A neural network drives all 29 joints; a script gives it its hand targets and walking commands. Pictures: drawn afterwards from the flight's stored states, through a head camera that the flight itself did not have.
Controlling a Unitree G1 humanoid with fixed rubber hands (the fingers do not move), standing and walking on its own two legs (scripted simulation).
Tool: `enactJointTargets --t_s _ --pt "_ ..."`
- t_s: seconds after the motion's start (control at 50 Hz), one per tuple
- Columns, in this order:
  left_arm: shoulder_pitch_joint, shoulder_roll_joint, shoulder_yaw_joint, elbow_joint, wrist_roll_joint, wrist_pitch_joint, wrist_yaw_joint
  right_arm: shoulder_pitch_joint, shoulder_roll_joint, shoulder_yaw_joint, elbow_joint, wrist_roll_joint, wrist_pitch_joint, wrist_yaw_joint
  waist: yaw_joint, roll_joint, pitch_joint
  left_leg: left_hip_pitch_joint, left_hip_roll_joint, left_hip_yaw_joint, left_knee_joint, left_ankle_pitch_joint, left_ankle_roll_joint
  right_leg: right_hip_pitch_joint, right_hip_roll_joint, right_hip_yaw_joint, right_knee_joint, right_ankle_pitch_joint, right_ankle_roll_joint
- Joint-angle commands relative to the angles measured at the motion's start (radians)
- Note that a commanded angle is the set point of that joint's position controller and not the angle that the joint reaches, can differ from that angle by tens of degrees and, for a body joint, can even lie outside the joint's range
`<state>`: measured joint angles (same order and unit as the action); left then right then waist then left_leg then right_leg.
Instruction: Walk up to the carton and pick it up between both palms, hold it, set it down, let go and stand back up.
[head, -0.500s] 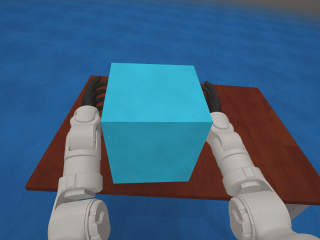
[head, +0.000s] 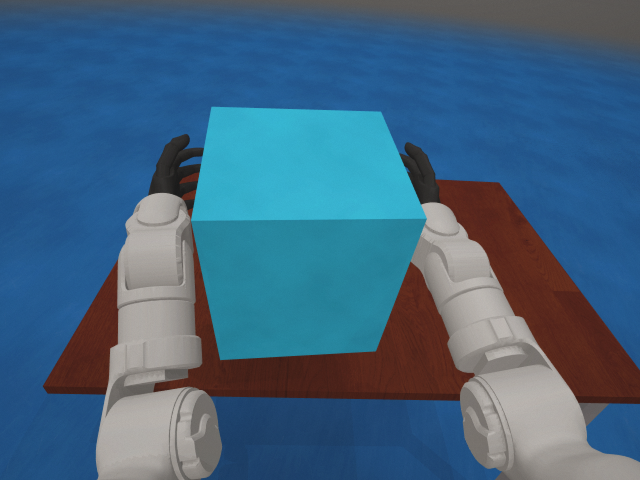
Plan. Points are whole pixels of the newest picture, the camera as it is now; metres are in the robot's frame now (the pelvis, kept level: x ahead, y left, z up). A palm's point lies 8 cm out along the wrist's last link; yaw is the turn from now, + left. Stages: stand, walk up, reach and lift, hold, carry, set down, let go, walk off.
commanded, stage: reach and lift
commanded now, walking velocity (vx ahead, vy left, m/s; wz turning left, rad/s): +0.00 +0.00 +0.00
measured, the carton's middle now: (299, 237) +0.38 +0.00 +0.17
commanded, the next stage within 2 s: hold in 1.02 s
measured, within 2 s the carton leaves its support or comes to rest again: neither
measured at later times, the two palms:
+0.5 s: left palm (166, 186) +0.38 +0.15 +0.25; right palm (426, 188) +0.38 -0.15 +0.24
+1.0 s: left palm (162, 168) +0.38 +0.15 +0.27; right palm (433, 167) +0.37 -0.15 +0.27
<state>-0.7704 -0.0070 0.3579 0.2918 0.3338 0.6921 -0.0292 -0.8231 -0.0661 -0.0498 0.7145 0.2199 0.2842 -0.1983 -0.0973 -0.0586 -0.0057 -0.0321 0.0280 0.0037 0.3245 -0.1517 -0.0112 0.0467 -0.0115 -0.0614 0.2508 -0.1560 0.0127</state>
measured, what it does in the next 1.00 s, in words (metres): stands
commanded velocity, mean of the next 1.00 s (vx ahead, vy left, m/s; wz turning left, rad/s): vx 0.00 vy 0.00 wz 0.00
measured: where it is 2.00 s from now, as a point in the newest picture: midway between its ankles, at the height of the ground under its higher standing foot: outside the picture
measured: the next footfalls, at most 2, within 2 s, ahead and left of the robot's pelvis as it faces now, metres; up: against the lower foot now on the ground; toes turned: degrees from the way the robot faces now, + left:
none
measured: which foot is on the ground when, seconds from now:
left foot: down 0.00-1.00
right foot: down 0.00-1.00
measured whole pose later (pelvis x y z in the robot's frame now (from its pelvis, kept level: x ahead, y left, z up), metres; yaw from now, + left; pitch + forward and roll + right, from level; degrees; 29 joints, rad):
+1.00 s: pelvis +0.00 +0.00 +0.00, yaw -1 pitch -7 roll -1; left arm -0.90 0.04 0.40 0.36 0.31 0.82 -0.03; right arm -0.99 -0.13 0.00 0.78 0.34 0.45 -0.24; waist -0.09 -0.04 -0.07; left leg -0.06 0.04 0.01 0.34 -0.16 -0.02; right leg 0.01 0.00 -0.05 0.27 -0.16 0.00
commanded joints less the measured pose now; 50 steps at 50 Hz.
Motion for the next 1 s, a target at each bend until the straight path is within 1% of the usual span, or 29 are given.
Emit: enactJointTargets --t_s 0.0,0.04,0.12,0.28,0.44,0.46,0.48,0.5,0.52,0.54,0.56,0.58,0.6,0.66,0.68,0.7,0.72,0.74,0.78,0.8,0.82,0.84,0.86,0.88,0.9,0.92,0.94,0.96,0.98 --pt "-0.583 -0.566 -0.455 -0.049 -0.13 -0.022 -0.127 -0.761 0.576 0.31 -0.303 0.076 -0.02 0.075 -0.012 0.071 -0.31 0.13 -0.064 0.031 -0.008 0.212 -0.015 0.003 0.078 -0.024 -0.02 0.14 0.036" --pt "-0.575 -0.564 -0.454 -0.06 -0.129 -0.01 -0.13 -0.752 0.575 0.316 -0.31 0.087 -0.005 0.071 -0.014 0.07 -0.303 0.127 -0.065 0.032 -0.009 0.212 -0.016 0.008 0.079 -0.023 -0.02 0.143 0.036" --pt "-0.601 -0.553 -0.432 -0.042 -0.121 0.002 -0.14 -0.771 0.577 0.302 -0.295 0.086 0.014 0.072 -0.007 0.069 -0.284 0.105 -0.066 0.036 -0.025 0.163 -0.01 -0.001 0.077 -0.022 -0.025 0.11 0.036" --pt "-0.629 -0.55 -0.43 -0.037 -0.138 0.007 -0.14 -0.795 0.587 0.314 -0.298 0.113 0.04 0.062 -0.009 0.066 -0.312 0.111 -0.071 0.034 -0.013 0.183 -0.013 0.003 0.081 -0.017 -0.02 0.147 0.042" --pt "-0.652 -0.548 -0.439 -0.055 -0.157 0.016 -0.14 -0.803 0.586 0.328 -0.306 0.147 0.071 0.049 -0.016 0.073 -0.326 0.117 -0.072 0.029 -0.002 0.214 -0.025 0.005 0.085 -0.013 -0.016 0.176 0.045" --pt "-0.676 -0.557 -0.462 -0.118 -0.174 0.014 -0.135 -0.795 0.584 0.333 -0.319 0.165 0.07 0.052 -0.029 0.082 -0.367 0.161 -0.071 0.017 0.016 0.26 -0.029 0.015 0.093 -0.01 0.0 0.222 0.037" --pt "-0.664 -0.54 -0.461 -0.116 -0.175 0.021 -0.133 -0.788 0.574 0.352 -0.327 0.171 0.079 0.048 -0.023 0.074 -0.366 0.176 -0.074 0.019 0.027 0.302 -0.03 0.022 0.094 -0.003 0.004 0.274 0.04" --pt "-0.653 -0.534 -0.454 -0.095 -0.165 0.029 -0.136 -0.775 0.564 0.346 -0.305 0.175 0.088 0.044 -0.028 0.077 -0.337 0.167 -0.074 0.023 0.031 0.295 -0.034 0.02 0.093 -0.005 0.004 0.267 0.042" --pt "-0.657 -0.526 -0.447 -0.107 -0.161 0.03 -0.137 -0.784 0.569 0.355 -0.318 0.179 0.093 0.044 -0.021 0.066 -0.33 0.158 -0.077 0.025 0.026 0.277 -0.034 0.027 0.093 -0.001 0.0 0.257 0.043" --pt "-0.672 -0.527 -0.45 -0.098 -0.162 0.033 -0.14 -0.781 0.558 0.346 -0.294 0.182 0.102 0.044 -0.022 0.083 -0.305 0.146 -0.077 0.026 0.015 0.263 -0.034 0.019 0.092 -0.001 -0.002 0.237 0.043" --pt "-0.672 -0.522 -0.428 -0.083 -0.149 0.036 -0.144 -0.778 0.562 0.342 -0.285 0.182 0.106 0.046 -0.017 0.073 -0.303 0.139 -0.075 0.026 0.012 0.25 -0.03 0.01 0.091 -0.003 -0.005 0.226 0.044" --pt "-0.668 -0.535 -0.427 -0.085 -0.151 0.038 -0.145 -0.789 0.556 0.334 -0.294 0.189 0.105 0.048 -0.014 0.088 -0.31 0.14 -0.071 0.023 0.012 0.257 -0.034 0.015 0.091 -0.002 -0.001 0.217 0.039" --pt "-0.677 -0.531 -0.436 -0.097 -0.156 0.039 -0.144 -0.809 0.563 0.342 -0.311 0.194 0.104 0.05 -0.011 0.077 -0.33 0.142 -0.072 0.02 0.018 0.27 -0.033 0.024 0.095 -0.004 0.0 0.232 0.038" --pt "-0.71 -0.537 -0.447 -0.099 -0.172 0.044 -0.137 -0.832 0.559 0.33 -0.306 0.199 0.11 0.053 -0.016 0.097 -0.353 0.146 -0.073 0.019 0.022 0.25 -0.041 -0.007 0.096 0.001 -0.003 0.193 0.031" --pt "-0.704 -0.541 -0.435 -0.065 -0.164 0.053 -0.134 -0.853 0.548 0.327 -0.301 0.198 0.118 0.056 -0.009 0.09 -0.308 0.132 -0.069 0.018 0.013 0.221 -0.038 -0.022 0.097 0.003 -0.011 0.16 0.028" --pt "-0.725 -0.531 -0.432 -0.075 -0.172 0.05 -0.133 -0.861 0.565 0.328 -0.297 0.198 0.121 0.056 -0.008 0.071 -0.315 0.127 -0.069 0.02 0.008 0.2 -0.027 -0.023 0.095 0.0 -0.009 0.148 0.032" --pt "-0.727 -0.524 -0.408 -0.04 -0.159 0.052 -0.133 -0.853 0.563 0.319 -0.258 0.192 0.129 0.057 0.001 0.063 -0.303 0.111 -0.068 0.026 0.002 0.171 -0.023 -0.034 0.092 0.001 -0.012 0.121 0.035" --pt "-0.74 -0.521 -0.415 -0.051 -0.172 0.048 -0.132 -0.847 0.574 0.315 -0.245 0.192 0.132 0.057 -0.003 0.056 -0.315 0.106 -0.069 0.023 -0.001 0.176 -0.017 -0.033 0.089 0.009 -0.007 0.142 0.036" --pt "-0.756 -0.517 -0.4 -0.027 -0.163 0.052 -0.132 -0.855 0.565 0.299 -0.215 0.193 0.137 0.06 -0.007 0.076 -0.31 0.097 -0.068 0.025 -0.001 0.163 -0.018 -0.033 0.09 0.007 -0.004 0.134 0.034" --pt "-0.767 -0.534 -0.412 -0.054 -0.175 0.05 -0.13 -0.868 0.573 0.304 -0.242 0.2 0.133 0.06 -0.001 0.084 -0.338 0.101 -0.063 0.019 0.001 0.199 -0.022 -0.01 0.094 0.011 0.002 0.168 0.029" --pt "-0.755 -0.531 -0.406 -0.027 -0.169 0.056 -0.129 -0.883 0.563 0.307 -0.249 0.207 0.135 0.058 0.004 0.089 -0.34 0.11 -0.067 0.023 0.006 0.206 -0.026 -0.012 0.096 0.012 -0.001 0.169 0.028" --pt "-0.744 -0.535 -0.417 -0.039 -0.175 0.061 -0.127 -0.889 0.557 0.318 -0.255 0.218 0.137 0.055 0.004 0.098 -0.345 0.123 -0.069 0.02 0.016 0.229 -0.029 -0.008 0.095 0.011 0.004 0.187 0.032" --pt "-0.752 -0.521 -0.406 -0.006 -0.169 0.064 -0.13 -0.873 0.538 0.293 -0.203 0.213 0.147 0.055 -0.01 0.098 -0.309 0.105 -0.066 0.02 0.001 0.178 -0.033 -0.03 0.095 0.004 -0.012 0.127 0.033" --pt "-0.763 -0.513 -0.381 0.023 -0.164 0.066 -0.133 -0.899 0.547 0.287 -0.196 0.208 0.149 0.057 0.001 0.076 -0.279 0.076 -0.066 0.025 -0.012 0.132 -0.022 -0.044 0.095 0.009 -0.021 0.09 0.028" --pt "-0.782 -0.51 -0.386 0.005 -0.174 0.058 -0.133 -0.9 0.561 0.282 -0.197 0.205 0.148 0.059 0.002 0.065 -0.309 0.069 -0.068 0.026 -0.011 0.14 -0.019 -0.041 0.09 0.011 -0.011 0.113 0.032" --pt "-0.777 -0.515 -0.373 0.026 -0.172 0.059 -0.133 -0.91 0.555 0.282 -0.198 0.212 0.151 0.059 0.002 0.072 -0.324 0.071 -0.067 0.026 -0.006 0.142 -0.019 -0.028 0.089 0.013 -0.01 0.122 0.034" --pt "-0.776 -0.514 -0.369 0.037 -0.179 0.059 -0.135 -0.928 0.557 0.287 -0.204 0.214 0.152 0.058 0.01 0.068 -0.341 0.064 -0.065 0.022 -0.003 0.141 -0.019 -0.025 0.089 0.015 -0.008 0.121 0.032" --pt "-0.792 -0.531 -0.389 -0.002 -0.2 0.053 -0.131 -0.934 0.565 0.299 -0.241 0.231 0.15 0.056 0.008 0.076 -0.389 0.076 -0.071 0.029 0.009 0.186 -0.024 -0.011 0.092 0.019 0.002 0.169 0.036" --pt "-0.802 -0.536 -0.408 -0.022 -0.209 0.052 -0.126 -0.948 0.572 0.313 -0.264 0.241 0.152 0.051 -0.002 0.079 -0.417 0.095 -0.075 0.023 0.028 0.228 -0.031 -0.011 0.097 0.016 0.007 0.203 0.037"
